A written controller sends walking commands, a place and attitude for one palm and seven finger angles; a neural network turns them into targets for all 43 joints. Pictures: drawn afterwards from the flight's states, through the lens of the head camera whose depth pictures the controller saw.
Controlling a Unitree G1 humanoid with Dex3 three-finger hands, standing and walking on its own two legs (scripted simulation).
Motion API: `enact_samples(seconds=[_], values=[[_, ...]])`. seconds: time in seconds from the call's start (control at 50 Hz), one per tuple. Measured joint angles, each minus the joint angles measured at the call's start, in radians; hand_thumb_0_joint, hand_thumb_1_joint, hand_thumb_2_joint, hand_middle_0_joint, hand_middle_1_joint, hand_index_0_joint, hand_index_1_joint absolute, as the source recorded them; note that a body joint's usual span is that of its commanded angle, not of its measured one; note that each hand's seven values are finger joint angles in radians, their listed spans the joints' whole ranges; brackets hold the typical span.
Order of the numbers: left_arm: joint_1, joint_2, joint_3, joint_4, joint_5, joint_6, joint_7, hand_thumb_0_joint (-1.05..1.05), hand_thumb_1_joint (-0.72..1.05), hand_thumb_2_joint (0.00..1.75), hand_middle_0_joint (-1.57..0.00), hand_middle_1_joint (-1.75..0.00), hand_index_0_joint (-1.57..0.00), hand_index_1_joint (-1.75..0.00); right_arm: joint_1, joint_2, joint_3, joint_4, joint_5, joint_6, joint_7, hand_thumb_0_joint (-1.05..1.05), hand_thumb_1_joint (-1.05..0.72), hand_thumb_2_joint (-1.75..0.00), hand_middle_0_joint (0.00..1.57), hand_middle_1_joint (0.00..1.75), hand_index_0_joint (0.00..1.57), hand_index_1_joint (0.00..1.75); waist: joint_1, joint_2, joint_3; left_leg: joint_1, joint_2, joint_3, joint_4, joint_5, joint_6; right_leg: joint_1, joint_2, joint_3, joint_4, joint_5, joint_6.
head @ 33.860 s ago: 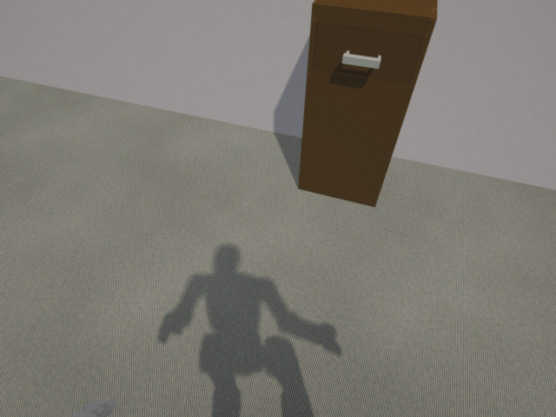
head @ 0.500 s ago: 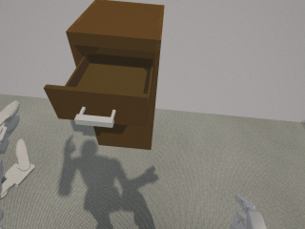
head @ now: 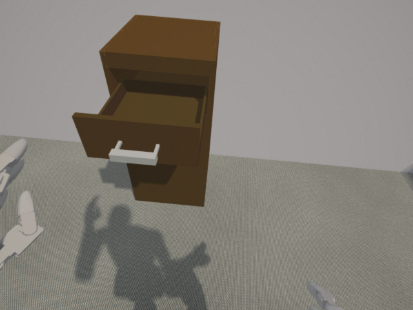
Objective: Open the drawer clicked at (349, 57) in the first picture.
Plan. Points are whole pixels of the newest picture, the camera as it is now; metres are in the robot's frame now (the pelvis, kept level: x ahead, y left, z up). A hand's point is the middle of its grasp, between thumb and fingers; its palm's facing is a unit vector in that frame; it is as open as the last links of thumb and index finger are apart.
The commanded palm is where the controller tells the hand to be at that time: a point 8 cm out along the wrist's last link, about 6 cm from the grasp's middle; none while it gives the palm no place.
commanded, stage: stop stepping back and stand still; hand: left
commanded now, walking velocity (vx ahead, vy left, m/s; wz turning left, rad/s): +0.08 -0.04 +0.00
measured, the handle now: (136, 151) +0.55 +0.22 -0.03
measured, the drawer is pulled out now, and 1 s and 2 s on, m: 0.30 0.30 0.30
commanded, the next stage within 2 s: let the arm hang, fingers relaxed in 0.30 s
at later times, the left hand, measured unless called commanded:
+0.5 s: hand (80, 240) +0.23 +0.23 +0.05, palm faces +0.21 -0.85 -0.48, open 7.4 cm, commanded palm none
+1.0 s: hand out of the picture -0.03 +0.17 -0.16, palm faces +0.03 -0.97 -0.25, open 7.3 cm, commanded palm none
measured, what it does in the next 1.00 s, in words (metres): steps on the spot: right foot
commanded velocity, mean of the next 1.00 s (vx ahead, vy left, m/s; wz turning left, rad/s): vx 0.00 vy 0.00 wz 0.00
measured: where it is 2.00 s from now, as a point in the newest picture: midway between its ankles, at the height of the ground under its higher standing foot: outside the picture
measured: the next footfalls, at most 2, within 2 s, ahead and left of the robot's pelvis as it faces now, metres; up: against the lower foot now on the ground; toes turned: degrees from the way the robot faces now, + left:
right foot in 0.12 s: +0.04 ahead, -0.12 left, +0.00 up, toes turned +0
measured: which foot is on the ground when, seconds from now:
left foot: down 0.00-1.00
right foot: up 0.00-0.10, down 0.12-1.00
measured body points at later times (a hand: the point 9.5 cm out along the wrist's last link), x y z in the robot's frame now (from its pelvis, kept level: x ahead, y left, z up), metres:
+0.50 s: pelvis +0.00 -0.01 +0.00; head +0.02 -0.02 +0.44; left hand +0.21 +0.28 +0.08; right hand +0.16 -0.26 -0.10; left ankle +0.02 +0.09 -0.74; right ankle -0.02 -0.13 -0.72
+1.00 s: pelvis -0.01 -0.03 +0.00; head +0.00 -0.04 +0.45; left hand -0.03 +0.22 -0.14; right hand -0.04 -0.26 -0.16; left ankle +0.02 +0.09 -0.74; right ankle +0.00 -0.12 -0.74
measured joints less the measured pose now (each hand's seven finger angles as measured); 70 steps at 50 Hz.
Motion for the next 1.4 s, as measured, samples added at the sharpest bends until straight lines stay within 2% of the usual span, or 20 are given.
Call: enact_samples(seconds=[0.04,0.08,0.12,0.14,0.18,0.22,0.26,0.32,0.4,0.44,0.5,0.54,0.58,0.64,0.68,0.72,0.76,0.82,1.04,1.4], values=[[-0.005,-0.004,0.017,0.024,-0.007,-0.012,0.005,0.01,0.88,0.89,-0.22,-0.30,-0.21,-0.30,0.004,-0.001,0.007,0.014,0.004,0.003,-0.003,0.02,-0.90,-0.90,0.20,0.30,0.20,0.30,0.007,0.020,-0.016,-0.011,0.013,-0.004,-0.004,0.004,-0.010,0.064,-0.019,-0.013,-0.113,-0.015,-0.001],[-0.018,-0.010,0.032,0.058,-0.015,-0.011,0.011,0.01,0.89,0.90,-0.21,-0.30,-0.21,-0.30,-0.005,0.000,0.017,0.019,0.006,0.009,-0.009,0.02,-0.90,-0.90,0.20,0.30,0.20,0.30,0.017,0.032,-0.016,-0.031,0.023,0.000,0.015,-0.002,-0.021,0.152,-0.034,-0.023,-0.300,-0.031,0.000],[-0.045,-0.014,0.040,0.093,-0.016,-0.005,0.011,0.01,0.89,0.90,-0.21,-0.30,-0.21,-0.30,-0.025,0.004,0.024,0.017,0.007,0.015,-0.010,0.02,-0.90,-0.90,0.20,0.30,0.20,0.30,0.024,0.029,0.001,-0.067,0.024,0.009,0.068,-0.023,-0.032,0.230,-0.048,-0.021,-0.480,0.040,-0.006],[-0.069,-0.031,0.027,0.115,-0.016,-0.001,0.007,0.01,0.89,0.90,-0.21,-0.30,-0.21,-0.30,-0.042,-0.001,0.023,0.022,0.008,0.020,-0.009,0.02,-0.90,-0.90,0.20,0.30,0.20,0.30,0.026,0.049,0.019,-0.085,0.038,-0.001,0.105,-0.041,-0.032,0.232,-0.033,-0.029,-0.495,0.090,-0.016],[-0.104,-0.065,-0.013,0.139,-0.020,0.013,-0.002,0.01,0.89,0.90,-0.21,-0.30,-0.20,-0.30,-0.067,-0.011,0.017,0.041,0.009,0.031,-0.004,0.02,-0.90,-0.90,0.20,0.30,0.20,0.30,0.018,0.074,0.046,-0.118,0.041,-0.034,0.190,-0.094,-0.025,0.237,-0.014,-0.049,-0.497,0.098,-0.032],[-0.103,-0.090,-0.050,0.127,-0.025,0.025,-0.010,0.01,0.89,0.90,-0.21,-0.30,-0.20,-0.30,-0.073,-0.012,0.010,0.051,0.013,0.040,0.003,0.02,-0.90,-0.90,0.20,0.30,0.20,0.30,0.017,0.062,0.054,-0.142,0.023,-0.043,0.276,-0.122,-0.025,0.248,-0.015,-0.051,-0.516,0.094,-0.039],[-0.065,-0.101,-0.066,0.080,-0.026,0.026,-0.014,0.01,0.89,0.90,-0.21,-0.30,-0.21,-0.30,-0.074,-0.012,0.010,0.043,0.010,0.045,0.005,0.02,-0.90,-0.90,0.20,0.30,0.20,0.30,0.015,0.033,0.056,-0.129,0.015,-0.033,0.262,-0.120,-0.024,0.255,-0.019,-0.040,-0.536,0.099,-0.040],[0.006,-0.076,-0.058,-0.010,-0.027,0.009,-0.008,0.01,0.89,0.90,-0.21,-0.30,-0.21,-0.30,-0.067,-0.025,0.007,0.005,0.005,0.038,-0.007,0.02,-0.90,-0.90,0.20,0.30,0.20,0.30,-0.001,0.023,0.059,-0.048,0.024,-0.038,0.063,-0.022,-0.023,0.256,-0.008,-0.041,-0.530,0.091,-0.033],[0.011,0.008,0.001,-0.043,-0.032,-0.008,0.004,0.01,0.88,0.89,-0.22,-0.30,-0.21,-0.30,-0.085,-0.013,-0.003,-0.009,0.004,0.032,-0.019,0.02,-0.90,-0.90,0.20,0.30,0.20,0.30,0.010,-0.023,0.077,-0.026,-0.002,-0.017,0.034,-0.033,-0.020,0.248,-0.035,-0.016,-0.500,0.079,-0.017],[-0.093,0.012,-0.042,0.113,0.012,-0.011,-0.030,0.01,0.89,0.90,-0.21,-0.30,-0.21,-0.30,-0.105,-0.036,-0.018,0.028,0.000,0.001,0.014,0.02,-0.90,-0.90,0.20,0.30,0.20,0.30,0.019,0.006,0.064,-0.049,-0.010,-0.021,0.038,-0.026,-0.016,0.199,-0.043,-0.011,-0.430,0.055,-0.010],[-0.289,-0.065,-0.154,0.507,0.036,0.127,-0.082,0.00,0.89,0.90,-0.21,-0.30,-0.20,-0.30,-0.148,-0.070,-0.023,0.085,-0.015,0.039,0.036,0.01,-0.90,-0.90,0.20,0.30,0.20,0.30,0.015,0.058,0.050,-0.067,-0.034,-0.025,0.039,-0.012,-0.006,0.133,-0.050,0.037,-0.314,-0.058,-0.002],[-0.368,-0.114,-0.212,0.761,0.040,0.199,-0.103,0.00,0.90,0.90,-0.20,-0.30,-0.20,-0.30,-0.157,-0.067,-0.013,0.105,-0.021,0.067,0.039,0.01,-0.91,-0.90,0.20,0.30,0.20,0.30,0.005,0.065,0.053,-0.067,-0.048,-0.023,0.051,-0.013,-0.006,0.136,-0.052,0.057,-0.340,-0.045,-0.001],[-0.397,-0.149,-0.267,0.964,0.044,0.232,-0.123,0.00,0.90,0.90,-0.20,-0.30,-0.19,-0.30,-0.153,-0.049,0.001,0.124,-0.018,0.091,0.042,0.01,-0.91,-0.90,0.20,0.30,0.20,0.30,0.001,0.049,0.066,-0.064,-0.051,-0.016,0.088,-0.033,-0.017,0.159,-0.053,0.064,-0.389,0.109,-0.010],[-0.381,-0.214,-0.356,1.201,0.041,0.257,-0.155,0.01,0.91,0.90,-0.20,-0.30,-0.19,-0.29,-0.117,-0.025,0.006,0.170,-0.014,0.126,0.045,0.01,-0.91,-0.90,0.20,0.30,0.20,0.30,-0.019,0.050,0.075,-0.044,-0.030,-0.042,0.102,-0.051,-0.033,0.192,-0.031,0.038,-0.382,0.054,-0.034],[-0.358,-0.251,-0.390,1.314,0.035,0.264,-0.165,0.01,0.91,0.90,-0.20,-0.30,-0.19,-0.29,-0.087,-0.008,0.009,0.211,-0.019,0.146,0.045,0.01,-0.91,-0.90,0.20,0.30,0.20,0.30,-0.015,0.033,0.082,-0.029,-0.016,-0.050,0.089,-0.037,-0.040,0.213,-0.018,0.030,-0.407,0.049,-0.043],[-0.355,-0.261,-0.352,1.380,0.015,0.244,-0.139,-0.02,0.96,0.89,-0.21,-0.30,-0.20,-0.30,-0.056,0.011,0.012,0.257,-0.019,0.154,0.041,0.01,-0.91,-0.90,0.20,0.30,0.20,0.30,-0.001,0.012,0.097,-0.022,-0.005,-0.062,0.068,-0.028,-0.049,0.230,-0.006,0.018,-0.445,0.072,-0.048],[-0.363,-0.236,-0.345,1.435,0.017,0.229,-0.137,-0.03,1.00,0.89,-0.21,-0.30,-0.21,-0.30,-0.032,0.024,0.016,0.303,-0.020,0.157,0.036,0.01,-0.91,-0.90,0.20,0.30,0.20,0.30,0.017,0.002,0.115,-0.013,0.006,-0.070,0.039,-0.010,-0.056,0.246,0.005,0.012,-0.489,0.099,-0.054],[-0.362,-0.214,-0.342,1.514,0.019,0.220,-0.139,-0.03,0.99,0.89,-0.21,-0.30,-0.20,-0.30,-0.003,0.026,0.011,0.355,-0.019,0.158,0.025,0.01,-0.91,-0.90,0.20,0.30,0.20,0.30,0.024,0.013,0.129,-0.003,0.019,-0.075,0.008,0.012,-0.059,0.267,0.019,0.008,-0.548,0.136,-0.058],[-0.340,-0.220,-0.345,1.692,0.015,0.213,-0.135,0.00,0.92,0.90,-0.20,-0.30,-0.20,-0.30,0.040,0.026,0.000,0.456,-0.016,0.152,0.011,0.01,-0.91,-0.90,0.20,0.30,0.20,0.30,0.019,0.063,0.110,0.044,0.018,-0.060,-0.061,0.050,-0.052,0.311,0.017,0.024,-0.619,0.180,-0.052],[-0.370,-0.291,-0.352,1.725,0.018,0.197,-0.132,0.00,0.91,0.90,-0.20,-0.30,-0.20,-0.30,0.036,0.085,-0.001,0.485,-0.016,0.130,0.005,0.01,-0.91,-0.90,0.20,0.30,0.20,0.30,0.019,0.036,0.092,0.042,0.003,-0.040,-0.076,0.060,-0.037,0.295,0.002,0.042,-0.611,0.183,-0.037]])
